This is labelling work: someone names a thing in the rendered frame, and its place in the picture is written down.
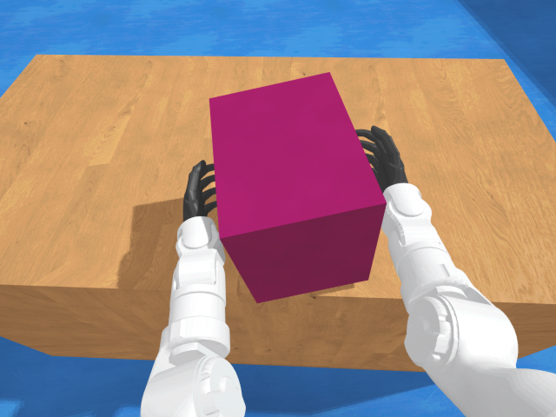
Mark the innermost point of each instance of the robot right hand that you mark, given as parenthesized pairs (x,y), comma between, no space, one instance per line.
(388,166)

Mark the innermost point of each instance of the left robot forearm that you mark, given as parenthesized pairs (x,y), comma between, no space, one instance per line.
(198,298)

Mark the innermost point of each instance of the robot left hand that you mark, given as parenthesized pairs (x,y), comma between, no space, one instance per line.
(194,198)

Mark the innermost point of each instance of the carton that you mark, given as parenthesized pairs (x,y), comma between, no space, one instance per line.
(299,207)

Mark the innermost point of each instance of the pedestal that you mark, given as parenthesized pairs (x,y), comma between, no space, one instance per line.
(95,156)

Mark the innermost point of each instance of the right robot forearm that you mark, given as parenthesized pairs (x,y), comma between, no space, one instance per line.
(418,254)

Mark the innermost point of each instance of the robot left upper arm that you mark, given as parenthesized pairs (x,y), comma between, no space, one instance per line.
(204,387)

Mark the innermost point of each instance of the robot right upper arm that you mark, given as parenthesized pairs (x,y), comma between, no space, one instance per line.
(469,350)

